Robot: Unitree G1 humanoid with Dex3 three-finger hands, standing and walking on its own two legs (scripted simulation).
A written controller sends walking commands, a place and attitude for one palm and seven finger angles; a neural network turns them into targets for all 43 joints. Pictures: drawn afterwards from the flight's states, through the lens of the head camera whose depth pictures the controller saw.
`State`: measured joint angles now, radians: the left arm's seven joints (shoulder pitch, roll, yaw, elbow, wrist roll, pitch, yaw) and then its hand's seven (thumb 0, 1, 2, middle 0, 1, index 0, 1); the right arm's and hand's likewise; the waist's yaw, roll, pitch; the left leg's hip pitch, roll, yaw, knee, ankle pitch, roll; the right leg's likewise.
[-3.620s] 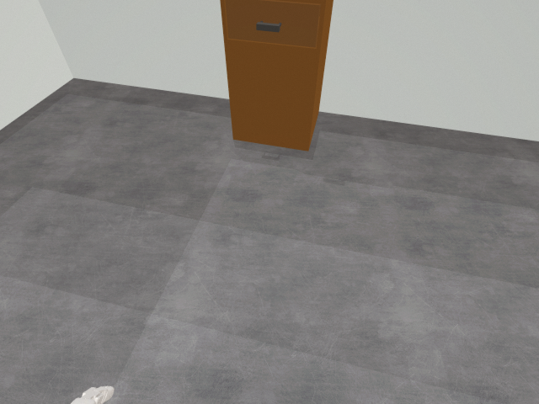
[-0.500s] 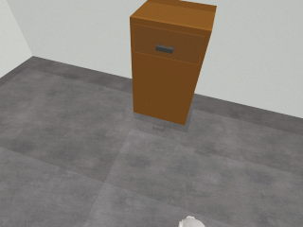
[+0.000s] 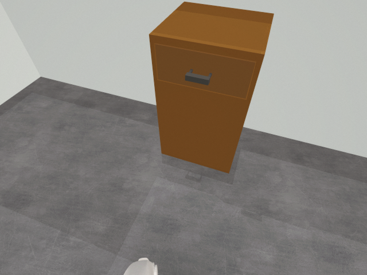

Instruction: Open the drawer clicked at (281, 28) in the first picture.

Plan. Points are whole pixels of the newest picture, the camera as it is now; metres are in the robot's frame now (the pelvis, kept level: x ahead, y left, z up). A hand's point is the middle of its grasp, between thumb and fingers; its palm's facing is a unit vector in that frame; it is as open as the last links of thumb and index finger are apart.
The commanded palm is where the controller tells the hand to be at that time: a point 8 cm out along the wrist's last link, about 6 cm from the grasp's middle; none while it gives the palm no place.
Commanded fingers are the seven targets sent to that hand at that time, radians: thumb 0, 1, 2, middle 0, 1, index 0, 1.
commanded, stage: turn to face it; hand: left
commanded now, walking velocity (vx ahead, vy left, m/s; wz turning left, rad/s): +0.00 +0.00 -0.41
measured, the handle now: (199, 75) +0.90 -0.04 -0.07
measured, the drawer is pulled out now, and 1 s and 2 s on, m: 0.00 0.00 0.00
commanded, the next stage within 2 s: take the last steps up to it in 0.62 s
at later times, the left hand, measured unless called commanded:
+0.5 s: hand out of the picture +0.12 +0.20 -0.18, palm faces -0.05 -0.97 -0.23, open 7.4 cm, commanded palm none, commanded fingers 0.00 0.90 0.90 -0.20 -0.30 -0.20 -0.30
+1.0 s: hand (110, 262) +0.19 +0.20 -0.18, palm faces -0.23 -0.96 -0.17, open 7.4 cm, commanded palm none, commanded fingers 0.00 0.90 0.90 -0.20 -0.30 -0.20 -0.30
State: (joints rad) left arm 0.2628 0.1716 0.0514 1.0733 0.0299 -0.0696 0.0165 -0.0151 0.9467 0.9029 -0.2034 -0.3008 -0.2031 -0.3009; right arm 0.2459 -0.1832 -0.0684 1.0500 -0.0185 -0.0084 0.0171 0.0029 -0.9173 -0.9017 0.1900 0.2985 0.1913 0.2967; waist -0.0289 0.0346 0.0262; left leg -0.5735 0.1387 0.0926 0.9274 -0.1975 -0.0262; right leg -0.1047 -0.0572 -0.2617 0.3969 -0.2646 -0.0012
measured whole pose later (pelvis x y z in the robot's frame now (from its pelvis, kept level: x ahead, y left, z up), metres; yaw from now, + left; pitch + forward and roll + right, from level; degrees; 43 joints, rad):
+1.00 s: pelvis +0.10 +0.03 +0.00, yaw -16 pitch +0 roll -1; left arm 0.25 0.20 0.08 1.04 0.03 0.04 -0.02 0.01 0.91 0.90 -0.20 -0.30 -0.20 -0.30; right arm 0.34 -0.16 -0.02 1.04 -0.03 -0.02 -0.02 0.00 -0.91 -0.90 0.19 0.30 0.20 0.30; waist -0.02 -0.02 -0.01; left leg -0.15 0.05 0.10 0.45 -0.30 0.01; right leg -0.42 0.01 -0.03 0.87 -0.38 -0.02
